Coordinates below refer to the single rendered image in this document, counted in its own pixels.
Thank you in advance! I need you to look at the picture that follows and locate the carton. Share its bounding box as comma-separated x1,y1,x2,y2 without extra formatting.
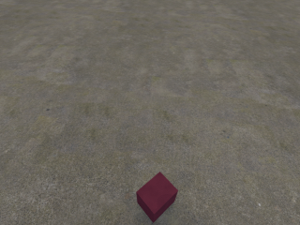
136,172,178,223

